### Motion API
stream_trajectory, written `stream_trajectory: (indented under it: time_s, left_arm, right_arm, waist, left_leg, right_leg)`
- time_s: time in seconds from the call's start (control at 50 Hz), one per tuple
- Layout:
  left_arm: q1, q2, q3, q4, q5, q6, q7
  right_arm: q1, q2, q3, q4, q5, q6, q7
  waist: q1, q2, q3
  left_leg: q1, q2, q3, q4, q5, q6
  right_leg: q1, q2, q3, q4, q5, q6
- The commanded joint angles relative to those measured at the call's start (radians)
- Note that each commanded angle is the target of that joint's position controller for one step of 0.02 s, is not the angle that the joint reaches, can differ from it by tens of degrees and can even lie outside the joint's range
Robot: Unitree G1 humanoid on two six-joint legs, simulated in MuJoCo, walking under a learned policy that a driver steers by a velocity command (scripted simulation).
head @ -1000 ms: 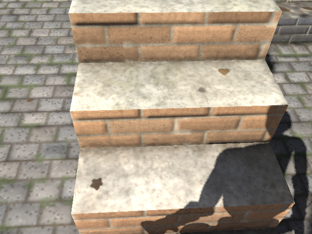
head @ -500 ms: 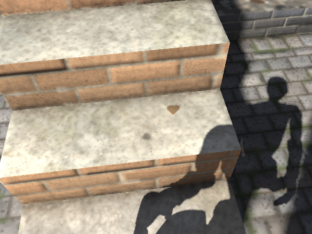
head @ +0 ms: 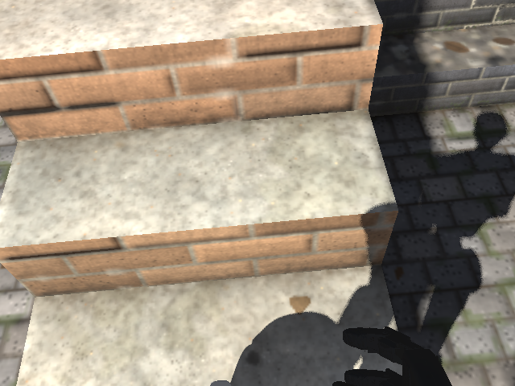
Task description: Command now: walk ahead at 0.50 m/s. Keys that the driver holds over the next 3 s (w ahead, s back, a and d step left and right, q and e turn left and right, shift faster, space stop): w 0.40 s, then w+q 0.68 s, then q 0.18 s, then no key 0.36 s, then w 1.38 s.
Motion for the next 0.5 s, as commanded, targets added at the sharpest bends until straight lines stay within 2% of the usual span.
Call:
stream_trajectory:
  time_s: [0.02,0.04,0.06,0.08,0.1,0.12,0.14,0.16,0.18,0.2,0.22,0.24,0.26,0.28,0.3,0.32,0.34,0.36,0.38,0.4,0.42,0.44,0.46,0.48,0.5]
  left_arm:
    - [-0.206,0.234,0.069,-0.194,-0.003,-0.049,-0.081]
    - [-0.272,0.164,0.068,-0.239,0.060,-0.043,-0.093]
    - [-0.352,0.079,0.039,-0.333,0.094,-0.031,-0.092]
    - [-0.351,-0.007,0.003,-0.349,0.119,-0.023,-0.083]
    - [-0.333,-0.063,-0.021,-0.355,0.116,-0.023,-0.062]
    - [-0.259,-0.069,-0.029,-0.337,0.096,-0.016,-0.053]
    - [-0.228,-0.063,-0.036,-0.324,0.091,-0.005,-0.053]
    - [-0.192,-0.040,-0.035,-0.311,0.094,0.008,-0.053]
    - [-0.199,-0.015,-0.029,-0.322,0.094,0.019,-0.050]
    - [-0.236,0.049,-0.018,-0.330,0.094,0.026,-0.043]
    - [-0.272,0.078,-0.016,-0.343,0.083,0.023,-0.037]
    - [-0.187,0.107,-0.004,-0.269,0.064,0.027,-0.024]
    - [-0.216,0.119,0.005,-0.263,0.052,0.020,-0.013]
    - [-0.324,0.121,0.006,-0.305,0.060,0.015,-0.003]
    - [-0.357,0.131,0.006,-0.328,0.068,0.003,-0.001]
    - [-0.444,0.122,-0.002,-0.348,0.064,-0.012,-0.015]
    - [-0.538,0.108,-0.011,-0.368,0.067,-0.026,-0.027]
    - [-0.476,0.121,-0.015,-0.336,0.049,-0.044,-0.050]
    - [-0.485,0.070,-0.031,-0.346,0.006,-0.050,-0.068]
    - [-0.386,0.100,-0.017,-0.328,-0.008,-0.056,-0.067]
    - [-0.281,0.093,-0.008,-0.305,0.010,-0.040,-0.057]
    - [0.107,0.146,-0.025,-0.104,0.106,-0.002,-0.103]
    - [0.243,0.333,0.015,0.021,0.133,-0.010,-0.127]
    - [0.338,0.460,0.073,0.015,0.191,0.005,-0.169]
    - [0.245,0.490,0.086,0.062,0.196,0.025,-0.167]
  right_arm:
    - [0.554,-0.325,-0.142,0.114,-0.052,0.019,-0.041]
    - [0.380,-0.335,-0.161,0.108,-0.033,0.022,-0.056]
    - [0.241,-0.268,-0.143,0.145,0.010,0.012,-0.040]
    - [0.239,-0.178,-0.115,0.211,0.019,-0.014,-0.030]
    - [0.264,-0.117,-0.095,0.267,0.013,-0.037,-0.032]
    - [0.260,-0.040,-0.072,0.305,0.009,-0.057,-0.036]
    - [0.247,-0.019,-0.065,0.340,-0.002,-0.076,-0.036]
    - [0.245,-0.029,-0.065,0.352,0.000,-0.091,-0.035]
    - [0.233,-0.082,-0.077,0.363,0.003,-0.102,-0.029]
    - [0.186,-0.117,-0.085,0.341,0.005,-0.116,-0.018]
    - [0.154,-0.175,-0.096,0.306,0.013,-0.126,-0.017]
    - [0.147,-0.204,-0.106,0.299,-0.001,-0.131,-0.017]
    - [0.193,-0.226,-0.112,0.297,-0.004,-0.143,-0.024]
    - [0.249,-0.244,-0.121,0.293,0.013,-0.142,-0.035]
    - [0.269,-0.270,-0.129,0.268,0.016,-0.145,-0.047]
    - [0.363,-0.291,-0.134,0.265,0.001,-0.129,-0.058]
    - [0.446,-0.296,-0.136,0.254,-0.036,-0.112,-0.074]
    - [0.425,-0.248,-0.118,0.207,-0.076,-0.103,-0.078]
    - [0.400,-0.289,-0.131,0.174,-0.090,-0.096,-0.075]
    - [0.372,-0.355,-0.149,0.163,-0.088,-0.092,-0.055]
    - [0.316,-0.371,-0.154,0.128,-0.018,-0.081,-0.055]
    - [0.260,-0.322,-0.087,0.102,-0.116,-0.075,0.065]
    - [0.518,-0.070,-0.037,0.133,-0.044,-0.087,0.140]
    - [0.758,-0.215,-0.079,0.136,0.046,-0.103,0.162]
    - [0.533,-0.274,-0.114,0.072,0.070,-0.146,0.163]
  waist:
    - [-0.281,0.238,-0.444]
    - [-0.219,0.186,-0.429]
    - [-0.114,0.045,-0.245]
    - [-0.051,-0.081,-0.076]
    - [-0.004,-0.101,0.009]
    - [0.050,-0.042,0.053]
    - [0.078,-0.030,0.063]
    - [0.111,-0.051,0.057]
    - [0.126,-0.017,0.068]
    - [0.134,-0.057,0.082]
    - [0.132,-0.024,0.088]
    - [0.147,-0.010,0.019]
    - [0.109,0.066,-0.032]
    - [0.056,0.071,-0.022]
    - [0.034,0.074,-0.034]
    - [-0.027,0.074,-0.046]
    - [-0.069,0.047,-0.056]
    - [-0.068,0.008,-0.140]
    - [-0.056,0.034,-0.199]
    - [-0.008,0.026,-0.275]
    - [0.065,0.145,-0.306]
    - [0.178,0.073,-0.256]
    - [0.032,-0.323,-0.342]
    - [0.063,-0.196,-0.477]
    - [0.093,-0.068,-0.211]
  left_leg:
    - [0.832,0.229,-0.968,-0.871,-0.397,0.246]
    - [0.759,0.271,-1.242,-1.041,-0.466,0.247]
    - [0.599,0.261,-1.061,-0.953,-0.473,0.186]
    - [0.453,0.258,-0.888,-0.842,-0.383,0.124]
    - [0.386,0.238,-0.753,-0.823,-0.228,0.084]
    - [0.337,0.226,-0.630,-0.846,-0.112,0.044]
    - [0.338,0.200,-0.531,-0.882,-0.052,0.021]
    - [0.322,0.182,-0.458,-0.904,0.043,0.004]
    - [0.329,0.182,-0.396,-0.936,0.085,0.019]
    - [0.278,0.152,-0.329,-0.948,0.133,0.014]
    - [0.220,0.156,-0.272,-0.995,0.246,0.059]
    - [0.232,0.129,-0.209,-0.971,0.353,0.092]
    - [0.352,0.173,-0.278,-0.987,0.482,0.137]
    - [0.516,0.198,-0.324,-1.030,0.564,0.132]
    - [0.658,0.216,-0.352,-1.030,0.647,0.116]
    - [0.870,0.190,-0.327,-1.029,0.659,0.104]
    - [1.017,0.192,-0.346,-0.997,0.653,0.094]
    - [1.073,0.145,-0.302,-0.863,0.789,0.064]
    - [0.999,0.104,-0.239,-0.822,0.942,0.050]
    - [1.050,0.089,-0.221,-0.676,1.257,0.033]
    - [1.024,0.091,-0.250,-0.534,1.216,0.015]
    - [0.589,0.025,-0.315,-0.215,1.104,0.056]
    - [0.003,-0.164,-0.227,0.491,-0.030,-0.022]
    - [-0.141,-0.187,-0.441,1.205,-0.089,-0.063]
    - [-0.563,-0.167,-0.431,1.543,-0.148,-0.055]
  right_leg:
    - [-0.454,0.099,0.079,1.076,0.456,-0.063]
    - [-0.605,0.156,0.310,1.538,0.107,-0.038]
    - [-0.743,0.121,0.338,1.660,0.100,-0.042]
    - [-0.834,0.105,0.334,1.665,0.099,-0.057]
    - [-0.903,0.116,0.334,1.723,0.073,-0.063]
    - [-0.935,0.101,0.341,1.752,-0.028,-0.039]
    - [-0.962,0.086,0.343,1.741,-0.052,-0.015]
    - [-0.924,0.066,0.360,1.657,0.025,0.008]
    - [-0.941,0.053,0.335,1.578,0.020,0.032]
    - [-0.879,0.033,0.310,1.429,0.034,0.057]
    - [-0.789,0.020,0.216,1.261,0.012,0.068]
    - [-0.675,0.001,0.104,1.203,-0.022,0.066]
    - [-0.723,-0.018,0.078,1.316,-0.059,0.067]
    - [-0.851,-0.074,0.095,1.239,-0.098,0.068]
    - [-0.897,-0.096,0.107,1.134,-0.151,0.063]
    - [-0.984,-0.079,0.066,1.010,-0.302,0.057]
    - [-0.972,-0.068,0.060,0.825,-0.425,0.061]
    - [-0.809,-0.033,0.055,0.674,-0.346,0.058]
    - [-0.532,0.032,0.002,0.355,-0.343,0.097]
    - [-0.361,0.072,-0.065,0.199,-0.169,0.118]
    - [-0.174,0.061,-0.058,-0.114,0.093,0.110]
    - [0.242,-0.100,0.209,-0.243,0.507,0.079]
    - [0.645,-0.405,0.380,0.369,2.035,-0.256]
    - [0.603,-0.696,0.487,0.421,2.346,-0.455]
    - [0.542,-0.639,0.427,0.370,1.687,-0.377]
Next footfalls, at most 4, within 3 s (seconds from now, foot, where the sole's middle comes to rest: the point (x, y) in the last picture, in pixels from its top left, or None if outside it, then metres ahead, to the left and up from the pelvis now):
0.30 right None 0.23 -0.16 -0.49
0.44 right None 0.21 -0.17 -0.62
0.82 left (250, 341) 0.41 0.07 -0.42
1.22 right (372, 340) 0.42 -0.15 -0.42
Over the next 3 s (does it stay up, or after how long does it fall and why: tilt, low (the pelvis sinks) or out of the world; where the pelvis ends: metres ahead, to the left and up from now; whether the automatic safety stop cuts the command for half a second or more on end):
stays up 0.65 0.07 0.55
